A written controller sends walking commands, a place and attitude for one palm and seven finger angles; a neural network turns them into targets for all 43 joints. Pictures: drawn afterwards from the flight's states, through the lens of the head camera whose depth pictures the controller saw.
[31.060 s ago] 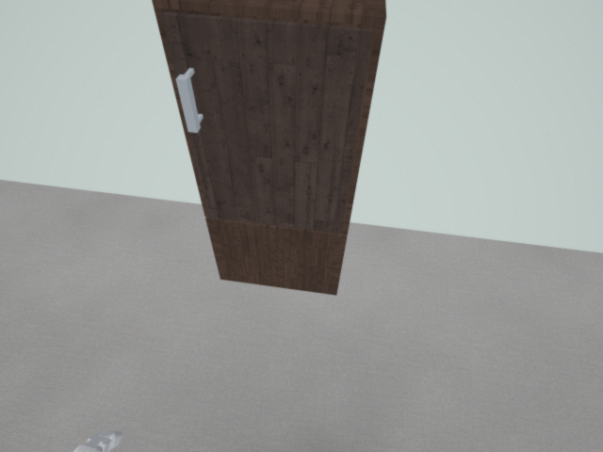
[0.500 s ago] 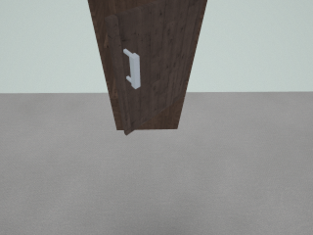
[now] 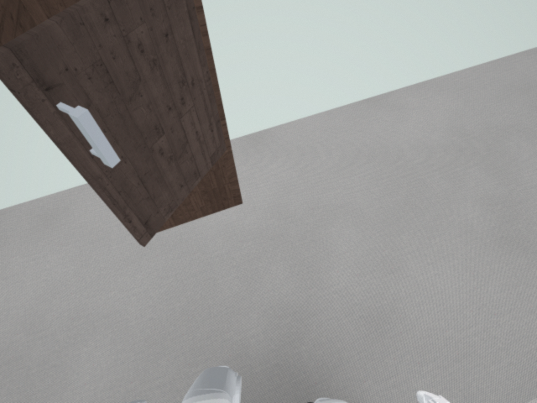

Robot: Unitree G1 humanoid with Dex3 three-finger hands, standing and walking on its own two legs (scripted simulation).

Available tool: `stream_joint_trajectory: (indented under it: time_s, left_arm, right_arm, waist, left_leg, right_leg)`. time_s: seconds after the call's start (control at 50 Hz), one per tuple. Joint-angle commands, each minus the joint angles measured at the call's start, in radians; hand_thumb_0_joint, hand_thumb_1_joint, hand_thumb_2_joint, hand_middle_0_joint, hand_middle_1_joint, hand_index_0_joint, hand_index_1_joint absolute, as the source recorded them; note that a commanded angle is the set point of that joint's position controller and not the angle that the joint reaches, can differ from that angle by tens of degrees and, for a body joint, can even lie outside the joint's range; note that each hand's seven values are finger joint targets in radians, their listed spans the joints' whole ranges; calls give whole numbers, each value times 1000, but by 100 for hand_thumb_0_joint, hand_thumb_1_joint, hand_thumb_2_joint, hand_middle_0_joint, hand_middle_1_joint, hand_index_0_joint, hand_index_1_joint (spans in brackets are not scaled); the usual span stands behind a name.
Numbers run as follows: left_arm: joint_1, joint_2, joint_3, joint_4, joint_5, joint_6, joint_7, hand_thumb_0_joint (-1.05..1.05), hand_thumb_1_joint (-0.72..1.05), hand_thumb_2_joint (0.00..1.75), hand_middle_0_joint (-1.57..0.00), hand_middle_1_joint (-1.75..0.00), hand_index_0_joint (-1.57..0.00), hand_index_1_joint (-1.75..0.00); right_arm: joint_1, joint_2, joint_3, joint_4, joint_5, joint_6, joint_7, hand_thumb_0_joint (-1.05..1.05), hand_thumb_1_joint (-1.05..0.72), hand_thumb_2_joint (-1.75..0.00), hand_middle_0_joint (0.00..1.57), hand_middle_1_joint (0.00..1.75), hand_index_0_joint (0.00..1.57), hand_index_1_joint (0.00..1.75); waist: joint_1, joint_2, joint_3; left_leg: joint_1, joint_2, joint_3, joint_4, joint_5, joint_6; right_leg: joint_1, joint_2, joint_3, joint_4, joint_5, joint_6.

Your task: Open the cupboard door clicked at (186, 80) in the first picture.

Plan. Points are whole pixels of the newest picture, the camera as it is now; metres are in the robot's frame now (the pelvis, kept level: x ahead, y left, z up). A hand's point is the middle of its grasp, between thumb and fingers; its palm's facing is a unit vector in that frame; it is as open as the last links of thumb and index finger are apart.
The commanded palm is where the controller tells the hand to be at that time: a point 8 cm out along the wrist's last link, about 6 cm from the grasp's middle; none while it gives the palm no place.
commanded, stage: walk to a spot facing it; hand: left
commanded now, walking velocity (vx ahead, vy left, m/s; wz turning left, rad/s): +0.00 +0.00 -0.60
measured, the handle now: (88, 135) +0.53 +0.37 +0.05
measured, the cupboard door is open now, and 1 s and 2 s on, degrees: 39 39 39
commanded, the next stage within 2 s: none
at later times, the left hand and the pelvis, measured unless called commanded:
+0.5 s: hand (165, 374) +0.17 +0.20 -0.16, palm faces -0.24 -0.94 -0.23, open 7.4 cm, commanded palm none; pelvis +0.02 +0.02 +0.00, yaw -17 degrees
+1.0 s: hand (225, 346) +0.22 +0.11 -0.17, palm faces -0.50 -0.85 -0.17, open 7.4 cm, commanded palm none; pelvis +0.07 -0.02 +0.00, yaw -34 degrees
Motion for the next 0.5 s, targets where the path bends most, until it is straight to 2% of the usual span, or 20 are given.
stream_joint_trajectory:
  time_s: [0.0, 0.02, 0.08, 0.12, 0.14, 0.16, 0.18, 0.2, 0.22, 0.24, 0.26, 0.28, 0.3, 0.32, 0.36, 0.42, 0.48]
  left_arm:
    - [57, 215, 49, -60, 4, -23, 13, 0, 90, 90, -20, -30, -20, -30]
    - [60, 215, 51, -56, 8, -23, 14, 0, 90, 90, -20, -30, -20, -30]
    - [71, 222, 56, -59, 9, -19, 9, 0, 90, 90, -20, -30, -20, -30]
    - [62, 223, 59, -62, 10, -17, 9, 0, 90, 90, -20, -30, -20, -30]
    - [43, 224, 59, -66, 6, -14, 8, 0, 90, 90, -20, -30, -20, -30]
    - [19, 217, 58, -71, 1, -11, 7, 0, 90, 90, -20, -30, -20, -30]
    - [-7, 202, 53, -80, -6, -8, 5, 0, 90, 90, -20, -30, -20, -30]
    - [-3, 152, 42, -97, -16, -4, -2, 0, 90, 90, -20, -30, -20, -30]
    - [17, 114, 30, -110, -20, -6, -16, 0, 90, 90, -20, -30, -20, -30]
    - [-27, 151, 36, -118, -6, -2, -20, 0, 90, 90, -20, -30, -20, -30]
    - [-10, 155, 44, -131, -3, -2, -30, 0, 90, 90, -20, -30, -20, -30]
    - [-6, 146, 49, -95, 12, 2, -36, 0, 90, 90, -20, -30, -20, -30]
    - [1, 137, 48, -81, 5, 5, -41, 0, 90, 90, -20, -30, -20, -30]
    - [5, 130, 43, -82, 2, 6, -47, 0, 90, 90, -20, -30, -20, -30]
    - [-16, 116, 34, -91, -5, 9, -51, 0, 90, 90, -20, -30, -20, -30]
    - [-77, 105, 20, -113, -4, 6, -56, 0, 90, 90, -20, -30, -20, -30]
    - [-95, 101, 12, -117, -6, -2, -57, 0, 90, 90, -20, -30, -20, -30]
  right_arm:
    - [-7, -47, -10, -83, 2, -21, -9, 0, -90, -90, 20, 30, 20, 30]
    - [-12, -45, -11, -91, 4, -24, -9, 0, -90, -90, 20, 30, 20, 30]
    - [-26, -44, -7, -104, 10, -36, -14, 0, -90, -90, 20, 30, 20, 30]
    - [-4, -43, -7, -104, 15, -45, -18, 0, -90, -90, 20, 30, 20, 30]
    - [33, -45, -5, -96, 17, -49, -22, 0, -90, -90, 20, 30, 20, 30]
    - [81, -47, -3, -82, 17, -53, -25, 0, -90, -90, 20, 30, 20, 30]
    - [133, -66, -6, -66, 17, -61, -29, 0, -90, -90, 20, 30, 20, 30]
    - [159, -132, -16, -62, 7, -72, -36, 0, -90, -90, 20, 30, 20, 30]
    - [159, -220, -34, -80, -4, -72, -36, 0, -90, -90, 20, 30, 20, 30]
    - [162, -228, -27, -87, -15, -65, -42, 0, -90, -90, 20, 30, 20, 30]
    - [105, -205, -18, -119, -22, -64, -47, 0, -90, -90, 20, 30, 20, 30]
    - [88, -156, -6, -108, -25, -73, -45, 0, -90, -90, 20, 30, 20, 30]
    - [81, -143, 1, -113, -22, -72, -44, 0, -90, -90, 20, 30, 20, 30]
    - [80, -136, 7, -122, -18, -72, -44, 0, -90, -90, 20, 30, 20, 30]
    - [120, -132, 2, -105, -19, -74, -42, 0, -90, -90, 20, 30, 20, 30]
    - [179, -150, -10, -83, -20, -70, -36, 0, -90, -90, 20, 30, 20, 30]
    - [207, -174, -21, -64, -20, -66, -28, 0, -90, -90, 20, 30, 20, 30]
  waist:
    - [18, -108, -177]
    - [18, -131, -172]
    - [26, -148, -167]
    - [17, -153, -183]
    - [0, -148, -198]
    - [-24, -154, -214]
    - [-54, -118, -224]
    - [-62, 67, -232]
    - [-47, 338, -228]
    - [-59, 223, -184]
    - [-18, 126, -143]
    - [0, 158, -145]
    - [9, 165, -141]
    - [11, 173, -149]
    - [-2, 148, -165]
    - [-37, 158, -167]
    - [-52, 206, -172]
  left_leg:
    - [-30, -9, -37, -64, 23, -1]
    - [-20, -13, -42, -108, 12, 0]
    - [16, -31, -45, -237, -18, 10]
    - [84, -40, -51, -353, -21, 18]
    - [135, -50, -51, -436, 18, 23]
    - [219, -54, -51, -540, 93, 26]
    - [362, -34, -51, -673, 187, 30]
    - [487, 118, -205, -802, 177, 77]
    - [519, 368, -454, -871, 293, 177]
    - [419, 442, -469, -859, 386, 259]
    - [307, 414, -378, -855, 389, 277]
    - [342, 315, -306, -825, 553, 234]
    - [346, 276, -201, -793, 637, 208]
    - [358, 248, -127, -765, 707, 190]
    - [414, 231, -68, -747, 754, 189]
    - [450, 234, -12, -722, 755, 183]
    - [456, 256, 16, -673, 790, 175]
  right_leg:
    - [152, -237, 299, -179, 357, -140]
    - [152, -237, 315, -181, 347, -143]
    - [152, -234, 361, -171, 376, -158]
    - [135, -229, 390, -143, 422, -152]
    - [119, -209, 388, -123, 432, -136]
    - [78, -182, 374, -96, 401, -106]
    - [-23, -145, 341, -56, 310, -60]
    - [-173, -35, 239, 48, 92, -3]
    - [-303, 63, 58, 281, -339, 62]
    - [-299, 10, 29, 460, -377, 80]
    - [-262, -28, 11, 548, -324, 93]
    - [-285, -11, 7, 608, -254, 102]
    - [-288, -26, -4, 646, -218, 108]
    - [-288, -40, -28, 644, -200, 110]
    - [-286, -47, -54, 592, -182, 117]
    - [-230, -55, -109, 393, -184, 113]
    - [-135, -34, -151, 211, -183, 89]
